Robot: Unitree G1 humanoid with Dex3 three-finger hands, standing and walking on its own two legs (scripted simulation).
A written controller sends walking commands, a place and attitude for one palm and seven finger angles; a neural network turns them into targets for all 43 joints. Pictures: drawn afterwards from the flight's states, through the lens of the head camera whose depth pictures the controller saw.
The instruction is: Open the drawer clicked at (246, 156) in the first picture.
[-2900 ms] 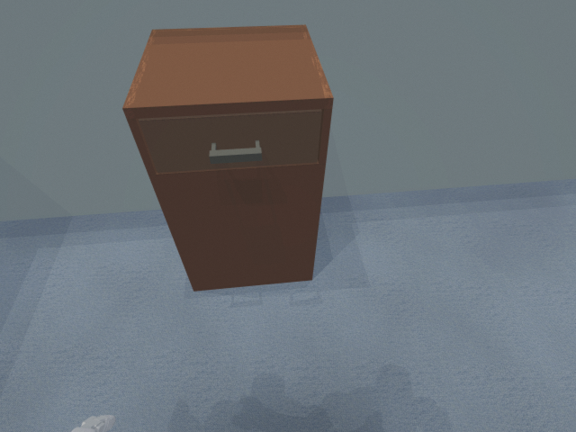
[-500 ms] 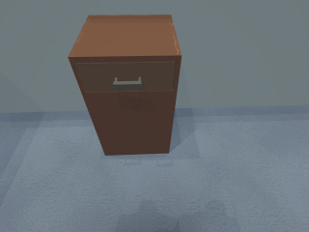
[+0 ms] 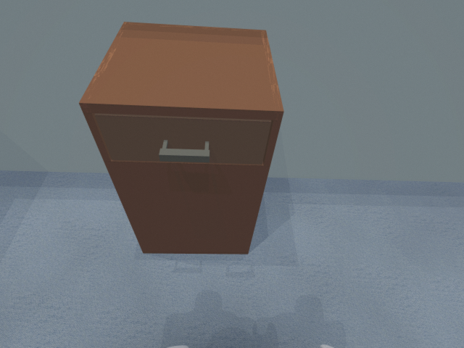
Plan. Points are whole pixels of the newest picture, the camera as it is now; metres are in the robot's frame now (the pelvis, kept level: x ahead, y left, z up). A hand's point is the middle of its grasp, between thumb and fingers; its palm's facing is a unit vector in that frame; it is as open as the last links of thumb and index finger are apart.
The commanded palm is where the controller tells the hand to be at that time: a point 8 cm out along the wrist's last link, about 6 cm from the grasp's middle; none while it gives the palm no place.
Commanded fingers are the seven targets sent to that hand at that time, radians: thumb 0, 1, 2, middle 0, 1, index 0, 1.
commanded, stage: come to a stop and stand still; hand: left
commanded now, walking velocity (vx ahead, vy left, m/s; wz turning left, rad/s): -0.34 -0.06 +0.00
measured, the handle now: (185, 149) +0.57 +0.17 -0.05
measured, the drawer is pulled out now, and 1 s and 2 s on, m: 0.00 0.00 0.00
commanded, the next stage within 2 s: look again from close up in 1.28 s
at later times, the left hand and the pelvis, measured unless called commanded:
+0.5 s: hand out of the picture +0.12 +0.16 -0.15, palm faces +0.06 -0.97 -0.25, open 7.4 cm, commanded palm none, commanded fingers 0.00 0.90 0.90 -0.20 -0.30 -0.20 -0.30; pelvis +0.04 -0.03 +0.01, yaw +2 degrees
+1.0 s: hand out of the picture +0.03 +0.20 -0.16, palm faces +0.04 -0.98 -0.19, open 7.4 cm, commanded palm none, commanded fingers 0.00 0.90 0.90 -0.20 -0.30 -0.20 -0.30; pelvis +0.02 +0.03 +0.02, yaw +1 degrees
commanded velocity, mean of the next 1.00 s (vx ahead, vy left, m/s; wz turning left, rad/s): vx -0.07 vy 0.05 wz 0.00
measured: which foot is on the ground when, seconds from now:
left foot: down 0.00-0.26, up 0.28-0.60, down 0.62-1.00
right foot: up 0.00-0.24, down 0.26-0.62, up 0.64-0.90, down 0.92-1.00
